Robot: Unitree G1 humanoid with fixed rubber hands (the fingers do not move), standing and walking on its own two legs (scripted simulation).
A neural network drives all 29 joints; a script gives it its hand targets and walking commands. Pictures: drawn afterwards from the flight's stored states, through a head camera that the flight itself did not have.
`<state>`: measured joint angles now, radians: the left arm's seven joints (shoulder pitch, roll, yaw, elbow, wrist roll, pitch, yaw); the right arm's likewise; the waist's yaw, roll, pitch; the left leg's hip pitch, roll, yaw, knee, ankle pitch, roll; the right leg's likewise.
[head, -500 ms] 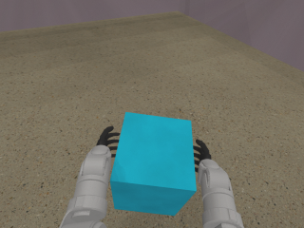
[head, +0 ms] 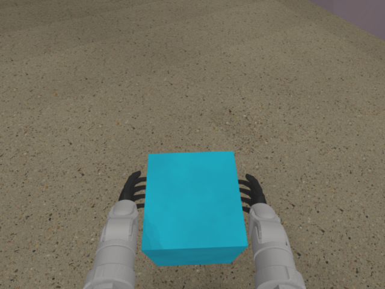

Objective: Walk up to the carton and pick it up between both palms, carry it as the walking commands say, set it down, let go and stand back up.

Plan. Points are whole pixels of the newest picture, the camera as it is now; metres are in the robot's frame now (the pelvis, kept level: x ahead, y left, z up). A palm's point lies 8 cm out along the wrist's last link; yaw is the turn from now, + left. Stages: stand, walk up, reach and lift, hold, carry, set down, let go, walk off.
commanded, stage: set down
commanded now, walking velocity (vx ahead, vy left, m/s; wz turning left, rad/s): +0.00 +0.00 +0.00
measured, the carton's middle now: (192, 212) +0.32 +0.01 -0.12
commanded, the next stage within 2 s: none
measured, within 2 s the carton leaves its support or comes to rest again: neither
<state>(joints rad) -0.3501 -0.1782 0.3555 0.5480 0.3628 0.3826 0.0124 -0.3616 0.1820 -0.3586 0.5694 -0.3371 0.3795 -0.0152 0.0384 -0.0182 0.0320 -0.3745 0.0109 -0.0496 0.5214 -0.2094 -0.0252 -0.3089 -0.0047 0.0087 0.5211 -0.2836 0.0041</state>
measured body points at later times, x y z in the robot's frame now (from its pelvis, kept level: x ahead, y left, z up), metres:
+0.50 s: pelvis -0.08 +0.01 -0.07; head +0.09 +0.02 +0.35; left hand +0.31 +0.16 -0.14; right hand +0.31 -0.13 -0.14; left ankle +0.03 +0.14 -0.74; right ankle -0.01 -0.12 -0.73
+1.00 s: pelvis -0.05 -0.01 -0.13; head +0.16 -0.02 +0.27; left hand +0.36 +0.15 -0.21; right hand +0.36 -0.14 -0.22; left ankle +0.03 +0.14 -0.73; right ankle -0.01 -0.12 -0.74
